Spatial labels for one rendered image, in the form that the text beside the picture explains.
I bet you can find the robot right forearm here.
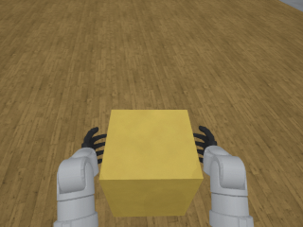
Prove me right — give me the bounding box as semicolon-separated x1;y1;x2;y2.
203;145;254;227

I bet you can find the robot left forearm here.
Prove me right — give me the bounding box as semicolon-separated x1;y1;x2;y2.
53;148;99;227

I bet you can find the robot left hand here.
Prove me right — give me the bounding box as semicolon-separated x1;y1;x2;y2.
81;127;107;164

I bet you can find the robot right hand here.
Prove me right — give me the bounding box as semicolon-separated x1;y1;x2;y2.
193;126;218;163

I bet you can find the carton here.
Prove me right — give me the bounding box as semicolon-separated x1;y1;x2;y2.
98;110;204;218

